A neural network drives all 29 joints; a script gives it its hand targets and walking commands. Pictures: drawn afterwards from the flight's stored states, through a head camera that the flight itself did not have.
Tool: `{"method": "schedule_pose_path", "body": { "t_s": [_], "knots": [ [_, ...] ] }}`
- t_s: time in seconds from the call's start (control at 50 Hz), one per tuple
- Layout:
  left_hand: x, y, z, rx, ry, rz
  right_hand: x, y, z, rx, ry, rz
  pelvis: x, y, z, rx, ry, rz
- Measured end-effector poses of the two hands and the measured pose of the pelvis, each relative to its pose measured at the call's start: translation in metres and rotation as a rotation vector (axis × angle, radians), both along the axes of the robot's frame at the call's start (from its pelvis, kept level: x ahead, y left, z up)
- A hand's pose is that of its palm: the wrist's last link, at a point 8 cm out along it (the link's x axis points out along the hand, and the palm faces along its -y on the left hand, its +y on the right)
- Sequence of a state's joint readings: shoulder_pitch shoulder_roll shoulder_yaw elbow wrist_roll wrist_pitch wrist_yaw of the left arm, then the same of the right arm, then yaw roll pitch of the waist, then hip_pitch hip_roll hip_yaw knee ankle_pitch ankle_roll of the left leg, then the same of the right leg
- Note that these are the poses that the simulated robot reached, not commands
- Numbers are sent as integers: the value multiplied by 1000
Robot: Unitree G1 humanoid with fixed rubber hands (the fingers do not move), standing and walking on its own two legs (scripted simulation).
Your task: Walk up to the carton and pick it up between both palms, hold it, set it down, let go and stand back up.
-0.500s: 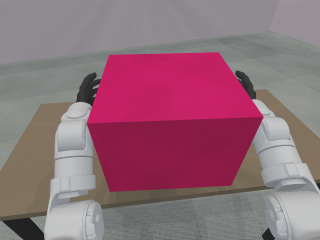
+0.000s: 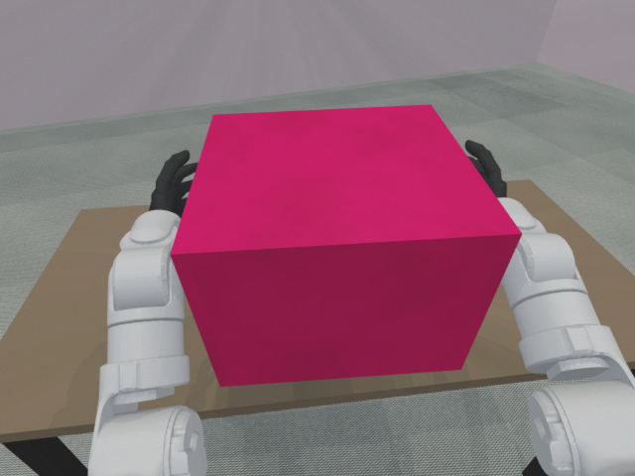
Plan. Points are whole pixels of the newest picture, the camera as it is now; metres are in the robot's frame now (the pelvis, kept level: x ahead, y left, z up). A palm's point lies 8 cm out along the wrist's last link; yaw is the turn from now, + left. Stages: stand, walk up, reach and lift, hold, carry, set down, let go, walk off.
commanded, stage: hold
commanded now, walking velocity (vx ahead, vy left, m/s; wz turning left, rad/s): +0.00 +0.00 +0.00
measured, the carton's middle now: (332, 236) +0.36 +0.00 +0.18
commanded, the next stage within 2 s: set down in 1.84 s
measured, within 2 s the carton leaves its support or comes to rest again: neither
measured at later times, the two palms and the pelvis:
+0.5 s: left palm (167, 214) +0.36 +0.19 +0.22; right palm (484, 208) +0.36 -0.18 +0.21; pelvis +0.00 +0.00 +0.00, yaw +0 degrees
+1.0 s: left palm (160, 215) +0.35 +0.20 +0.22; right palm (482, 201) +0.36 -0.18 +0.22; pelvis +0.00 +0.00 +0.00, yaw +0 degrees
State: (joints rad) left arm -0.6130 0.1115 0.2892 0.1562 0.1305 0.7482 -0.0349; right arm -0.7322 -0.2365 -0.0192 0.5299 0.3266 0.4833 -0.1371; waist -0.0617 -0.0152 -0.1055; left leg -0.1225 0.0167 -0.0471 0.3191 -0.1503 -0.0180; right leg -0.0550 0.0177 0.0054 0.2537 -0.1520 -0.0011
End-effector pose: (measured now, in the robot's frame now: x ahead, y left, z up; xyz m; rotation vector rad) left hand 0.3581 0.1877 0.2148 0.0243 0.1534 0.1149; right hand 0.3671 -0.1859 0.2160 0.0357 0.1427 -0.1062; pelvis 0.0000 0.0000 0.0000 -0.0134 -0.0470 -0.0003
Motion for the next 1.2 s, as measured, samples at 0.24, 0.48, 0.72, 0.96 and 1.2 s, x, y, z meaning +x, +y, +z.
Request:
{"method": "schedule_pose_path", "body": {
  "t_s": [0.24, 0.48, 0.72, 0.96, 1.2],
  "knots": [
    [-2, 5, -2, -6, 9, 0, -1, 5, -1, 0, 9, 0, -3, 3, 0, 0, -1, -2],
    [1, 2, 3, 7, 8, -11, -3, 2, -2, 16, 8, -13, -5, 5, 0, 0, 14, -8],
    [0, -1, 0, -2, 10, -5, -3, -1, -1, -5, 10, -6, -4, 1, 0, 0, 4, -9],
    [-5, 6, 7, -29, -31, 5, -5, 6, 9, -9, -29, 0, -3, -1, 0, 1, 8, 6],
    [-3, 11, 3, -9, -26, -7, -3, 11, 4, 0, -23, -3, -3, 4, 0, 0, 8, 9]
  ]
}}
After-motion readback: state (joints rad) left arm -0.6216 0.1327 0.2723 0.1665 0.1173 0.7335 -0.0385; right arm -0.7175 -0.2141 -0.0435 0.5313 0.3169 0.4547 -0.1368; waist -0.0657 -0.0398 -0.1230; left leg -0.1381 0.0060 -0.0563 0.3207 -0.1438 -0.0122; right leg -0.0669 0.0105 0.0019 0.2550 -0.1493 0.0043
